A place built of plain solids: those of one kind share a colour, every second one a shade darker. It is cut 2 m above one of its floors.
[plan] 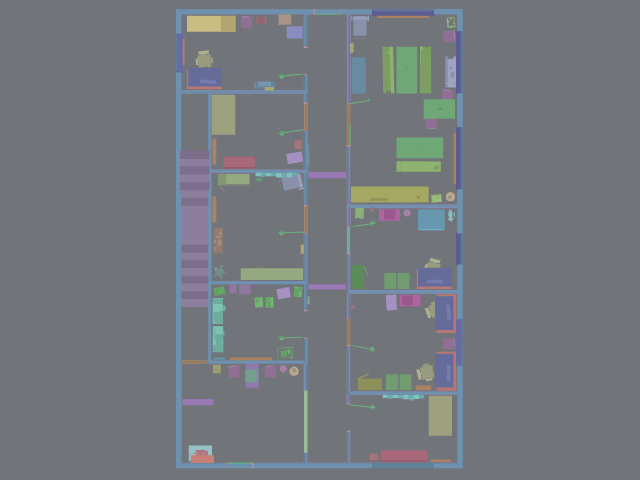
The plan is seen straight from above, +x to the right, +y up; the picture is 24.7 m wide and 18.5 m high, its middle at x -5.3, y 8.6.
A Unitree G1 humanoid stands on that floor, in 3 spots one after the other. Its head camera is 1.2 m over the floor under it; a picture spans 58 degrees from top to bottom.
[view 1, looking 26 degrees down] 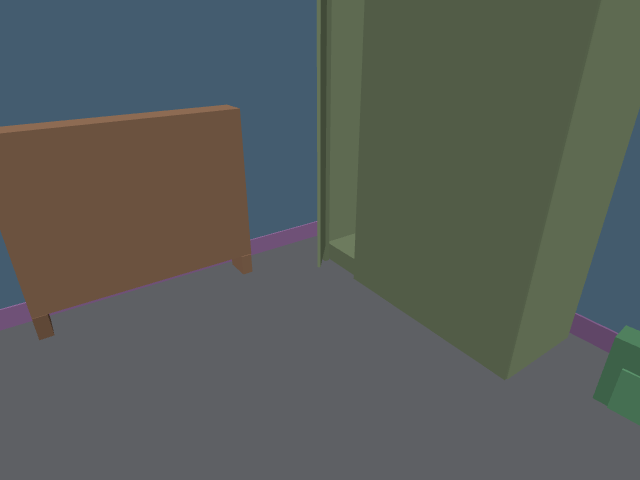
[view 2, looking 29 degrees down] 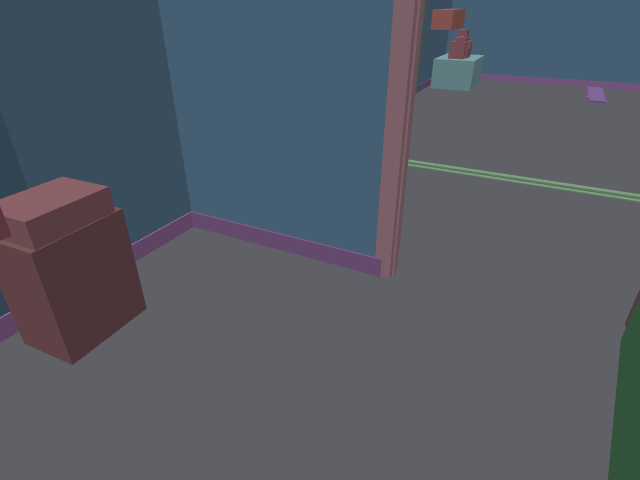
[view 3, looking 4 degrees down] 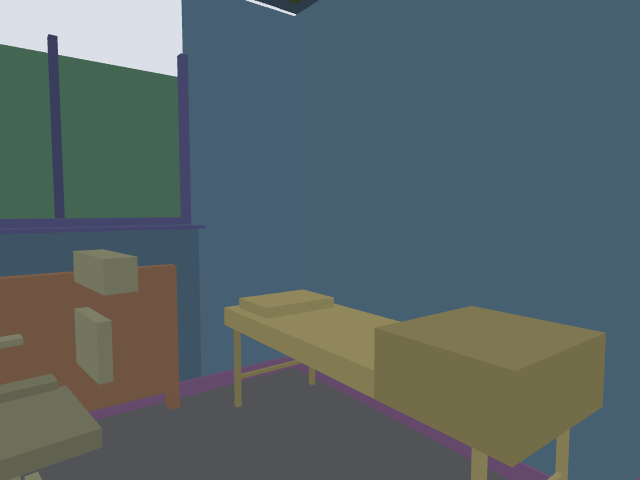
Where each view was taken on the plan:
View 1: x -7.40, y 9.40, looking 145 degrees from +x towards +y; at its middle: lockers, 2.16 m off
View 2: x -2.40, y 1.75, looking -153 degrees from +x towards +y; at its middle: wall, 2.23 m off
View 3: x -7.95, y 15.50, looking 143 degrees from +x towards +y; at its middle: wall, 3.00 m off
